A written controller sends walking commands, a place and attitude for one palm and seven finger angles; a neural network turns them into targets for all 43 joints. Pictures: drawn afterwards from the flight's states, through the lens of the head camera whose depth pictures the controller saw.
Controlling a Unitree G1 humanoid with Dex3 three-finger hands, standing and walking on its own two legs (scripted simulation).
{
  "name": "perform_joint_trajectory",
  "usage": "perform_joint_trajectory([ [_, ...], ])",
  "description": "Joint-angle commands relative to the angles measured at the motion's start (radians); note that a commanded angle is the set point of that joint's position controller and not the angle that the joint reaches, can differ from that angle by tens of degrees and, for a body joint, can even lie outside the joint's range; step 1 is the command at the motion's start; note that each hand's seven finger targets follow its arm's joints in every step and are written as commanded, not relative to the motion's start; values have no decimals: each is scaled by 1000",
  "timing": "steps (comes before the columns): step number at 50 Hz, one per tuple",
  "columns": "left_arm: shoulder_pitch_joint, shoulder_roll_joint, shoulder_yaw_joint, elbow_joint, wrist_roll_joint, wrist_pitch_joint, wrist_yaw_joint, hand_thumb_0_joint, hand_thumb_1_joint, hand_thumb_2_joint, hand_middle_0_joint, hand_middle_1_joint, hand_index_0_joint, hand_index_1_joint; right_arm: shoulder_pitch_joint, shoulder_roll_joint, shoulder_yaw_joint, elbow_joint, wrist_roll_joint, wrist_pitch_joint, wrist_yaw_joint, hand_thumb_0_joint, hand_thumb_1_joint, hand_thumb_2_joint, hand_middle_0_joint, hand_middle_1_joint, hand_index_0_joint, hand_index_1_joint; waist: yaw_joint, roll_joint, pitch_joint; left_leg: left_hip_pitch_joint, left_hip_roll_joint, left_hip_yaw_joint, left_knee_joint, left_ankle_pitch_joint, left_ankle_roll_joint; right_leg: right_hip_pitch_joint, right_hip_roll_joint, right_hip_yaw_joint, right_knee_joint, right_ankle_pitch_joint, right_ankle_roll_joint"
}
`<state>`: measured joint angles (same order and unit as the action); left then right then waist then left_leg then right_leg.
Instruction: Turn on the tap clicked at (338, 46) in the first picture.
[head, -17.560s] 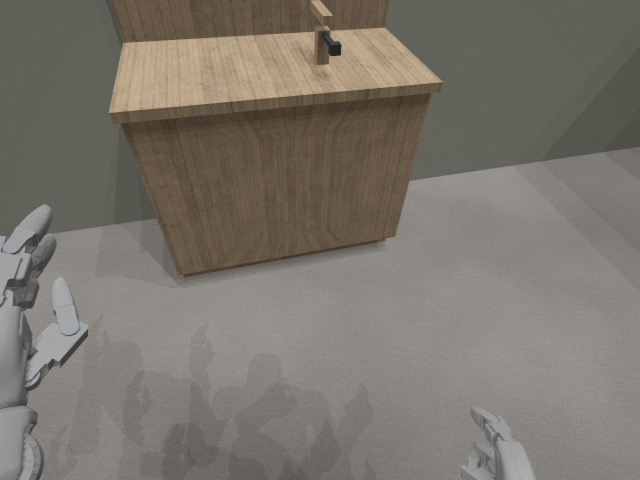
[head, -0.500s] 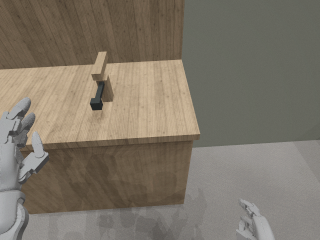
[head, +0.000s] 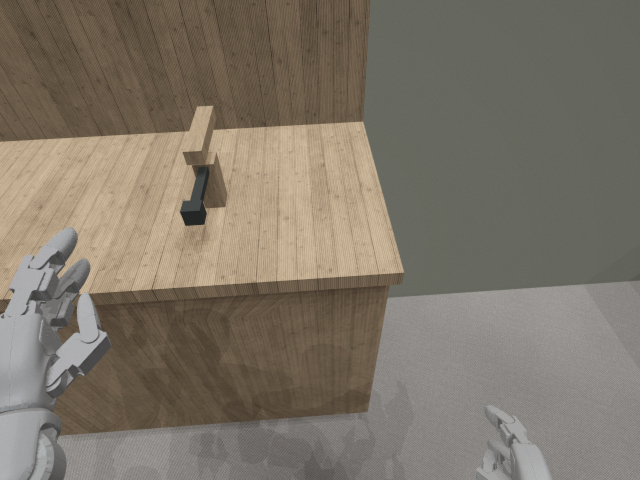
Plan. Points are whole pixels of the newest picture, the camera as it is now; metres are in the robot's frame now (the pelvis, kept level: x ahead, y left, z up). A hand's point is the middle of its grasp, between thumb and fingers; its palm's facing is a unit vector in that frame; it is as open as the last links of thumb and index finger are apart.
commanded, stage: turn the palm inward beside the body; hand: left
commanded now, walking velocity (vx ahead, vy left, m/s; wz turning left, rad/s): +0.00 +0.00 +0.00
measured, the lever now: (193, 212) +0.43 +0.25 +0.10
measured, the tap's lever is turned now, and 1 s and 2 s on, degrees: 0 0 0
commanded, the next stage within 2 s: reach beside the lever's end, fingers flat in 1.14 s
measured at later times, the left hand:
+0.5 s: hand (98, 363) +0.18 +0.23 +0.15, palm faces +0.41 -0.90 -0.14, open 7.5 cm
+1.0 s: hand (122, 372) +0.17 +0.21 +0.14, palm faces +0.43 -0.90 -0.12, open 7.5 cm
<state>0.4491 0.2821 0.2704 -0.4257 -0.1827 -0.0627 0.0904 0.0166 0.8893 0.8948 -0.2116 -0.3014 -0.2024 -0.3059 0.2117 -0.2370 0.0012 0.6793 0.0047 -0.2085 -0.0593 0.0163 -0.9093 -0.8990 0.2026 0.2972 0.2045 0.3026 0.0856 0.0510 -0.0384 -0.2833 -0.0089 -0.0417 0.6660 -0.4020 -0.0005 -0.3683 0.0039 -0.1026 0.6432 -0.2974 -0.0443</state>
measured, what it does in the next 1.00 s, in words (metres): stands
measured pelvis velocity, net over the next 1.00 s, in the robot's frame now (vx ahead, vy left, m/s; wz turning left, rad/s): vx -0.01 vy -0.02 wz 0.01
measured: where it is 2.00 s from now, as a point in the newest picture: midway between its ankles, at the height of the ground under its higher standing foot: outside the picture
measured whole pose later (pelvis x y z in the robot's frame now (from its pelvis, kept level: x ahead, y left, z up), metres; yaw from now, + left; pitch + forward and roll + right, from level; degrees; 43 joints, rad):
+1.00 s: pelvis -0.01 -0.02 +0.00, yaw +1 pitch -1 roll -1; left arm 0.49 0.22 0.23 -0.49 -0.25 0.12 0.11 0.02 0.89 0.90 -0.21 -0.30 -0.20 -0.31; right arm 0.18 -0.23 0.03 0.69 0.02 -0.27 -0.09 0.02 -0.91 -0.90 0.20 0.30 0.21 0.30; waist 0.09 0.07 -0.03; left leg -0.24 0.02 -0.07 0.64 -0.37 -0.03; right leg -0.31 0.03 -0.13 0.60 -0.27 -0.07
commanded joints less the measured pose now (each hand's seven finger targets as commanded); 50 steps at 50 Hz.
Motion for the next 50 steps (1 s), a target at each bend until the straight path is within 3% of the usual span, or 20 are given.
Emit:
perform_joint_trajectory([
  [1, -68, 143, 81, -238, 3, -71, 14, 0, 900, 900, -200, -300, -200, -300, -106, -112, -28, -163, 0, -77, -6, 0, -900, -900, 200, 300, 200, 300, 6, -13, -105, -64, -14, -6, -127, 283, 2, 154, -8, 47, -91, 152, 24],
  [2, -60, 154, 91, -249, 5, -71, 16, 0, 900, 900, -200, -300, -200, -300, -108, -112, -26, -167, 2, -81, -5, 0, -900, -900, 200, 300, 200, 300, 12, 13, -105, -57, -13, -4, -130, 297, -3, 156, -5, 43, -89, 160, 22],
  [8, -44, 120, 67, -271, -5, -43, 14, 0, 900, 900, -200, -300, -200, -300, -113, -101, -16, -167, -2, -86, -10, 0, -900, -900, 200, 300, 200, 300, 11, 2, -105, -50, -10, -5, -143, 319, -19, 170, -2, 32, -94, 175, 21],
  [12, -44, 118, 72, -254, -14, -15, 14, 0, 900, 900, -200, -300, -200, -300, -123, -102, -12, -165, 4, -86, -17, 0, -900, -900, 200, 300, 200, 300, 7, -10, -59, -56, -5, -8, -153, 291, -22, 156, 3, 28, -111, 145, 21],
  [15, -54, 96, 47, -276, -18, -6, 10, 0, 900, 900, -200, -300, -200, -300, -124, -97, -10, -165, 2, -89, -21, 0, -900, -900, 200, 300, 200, 300, 9, 22, -70, -45, -7, -6, -159, 295, -27, 163, 1, 27, -113, 145, 19],
  [18, -41, 87, 36, -282, -19, 0, 7, 0, 900, 900, -200, -300, -200, -300, -127, -94, -7, -165, 3, -96, -24, 0, -900, -900, 200, 300, 200, 300, 8, 11, -68, -44, -6, -8, -167, 287, -28, 170, 2, 24, -120, 136, 19],
  [21, -33, 87, 38, -286, -28, 4, 5, 0, 900, 900, -200, -300, -200, -300, -131, -95, -7, -164, 2, -99, -29, 0, -900, -900, 200, 300, 200, 300, 9, 0, -71, -45, -9, -4, -165, 279, -23, 176, 2, 27, -126, 139, 21],
  [22, -26, 101, 57, -287, -31, 7, 6, 0, 900, 900, -200, -300, -200, -300, -132, -94, -5, -164, 4, -102, -28, 0, -900, -900, 200, 300, 200, 300, 16, 23, -71, -45, -9, -5, -169, 278, -27, 184, 4, 27, -129, 136, 18],
  [25, -17, 79, 44, -271, -42, 22, 5, 0, 900, 900, -200, -300, -200, -300, -141, -92, -4, -163, 7, -103, -32, 0, -900, -900, 200, 300, 200, 300, 13, -17, -58, -59, -11, -3, -172, 234, -15, 185, 0, 31, -142, 103, 23],
  [27, -16, 93, 59, -279, -48, 33, 7, 0, 900, 900, -200, -300, -200, -300, -151, -92, -1, -167, 11, -107, -33, 0, -900, -900, 200, 300, 200, 300, 18, 16, -49, -61, -14, -2, -174, 210, -11, 185, 0, 38, -151, 82, 22],
  [29, -31, 83, 50, -272, -55, 43, 7, 0, 900, 900, -200, -300, -200, -300, -148, -90, 0, -163, 11, -110, -37, 0, -900, -900, 200, 300, 200, 300, 10, -21, -44, -67, -15, 0, -170, 190, -2, 185, -5, 45, -160, 68, 27],
  [32, -60, 89, 48, -286, -59, 58, 13, 0, 900, 900, -200, -300, -200, -300, -161, -89, 3, -164, 19, -115, -38, 0, -900, -900, 200, 300, 200, 300, 8, 1, -23, -73, -16, -1, -170, 140, 4, 176, -7, 59, -182, 4, 29],
  [40, -44, 79, 42, -289, -66, 96, 16, 0, 900, 900, -200, -300, -200, -300, -170, -85, 3, -157, 19, -127, -37, 0, -900, -900, 200, 300, 200, 300, 9, -21, -37, -86, -18, 3, -143, 148, 14, 202, -27, 97, -199, -4, 36],
  [41, -42, 83, 48, -277, -68, 100, 17, 0, 900, 900, -200, -300, -200, -300, -169, -86, 3, -156, 19, -126, -38, 0, -900, -900, 200, 300, 200, 300, 11, -48, -33, -97, -17, 3, -138, 140, 14, 200, -30, 106, -203, -19, 40],
  [45, -53, 81, 47, -282, -69, 112, 21, 0, 900, 900, -200, -300, -200, -300, -182, -83, 1, -158, 24, -124, -35, 0, -900, -900, 200, 300, 200, 300, 11, -28, -23, -105, -16, 6, -124, 121, 14, 191, -41, 132, -221, -71, 43],
  [47, -56, 98, 60, -302, -62, 109, 30, 0, 900, 900, -200, -300, -200, -300, -180, -85, 1, -158, 24, -127, -32, 0, -900, -900, 200, 300, 200, 300, 14, -13, -32, -95, -16, 4, -120, 133, 13, 188, -38, 126, -214, -53, 41],
  [50, -30, 80, 54, -304, -66, 95, 30, 0, 900, 900, -200, -300, -200, -300, -172, -83, -1, -157, 17, -130, -31, 0, -900, -900, 200, 300, 200, 300, 11, -52, -67, -95, -16, 5, -108, 170, 15, 208, -42, 128, -191, 38, 50],
])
